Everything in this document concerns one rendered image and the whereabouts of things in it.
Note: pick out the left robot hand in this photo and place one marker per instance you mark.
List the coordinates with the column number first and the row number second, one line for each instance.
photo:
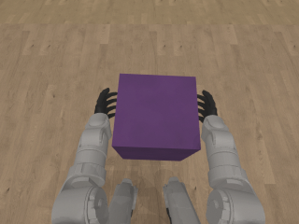
column 102, row 103

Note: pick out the robot right forearm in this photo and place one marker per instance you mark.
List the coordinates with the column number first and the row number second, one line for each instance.
column 223, row 161

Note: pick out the right robot hand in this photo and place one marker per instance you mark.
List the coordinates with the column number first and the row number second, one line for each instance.
column 208, row 105

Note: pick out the left robot upper arm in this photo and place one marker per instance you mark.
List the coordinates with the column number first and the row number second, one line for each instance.
column 84, row 205

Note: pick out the left robot shin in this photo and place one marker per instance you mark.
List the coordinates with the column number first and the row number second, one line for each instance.
column 126, row 180

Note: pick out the robot left forearm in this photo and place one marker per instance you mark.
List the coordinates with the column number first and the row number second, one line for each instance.
column 89, row 165

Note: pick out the left robot thigh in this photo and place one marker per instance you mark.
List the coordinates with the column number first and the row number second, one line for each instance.
column 122, row 204

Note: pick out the carton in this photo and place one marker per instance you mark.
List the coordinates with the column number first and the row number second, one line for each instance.
column 156, row 118

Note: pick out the right robot upper arm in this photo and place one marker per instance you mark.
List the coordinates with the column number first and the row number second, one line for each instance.
column 232, row 206

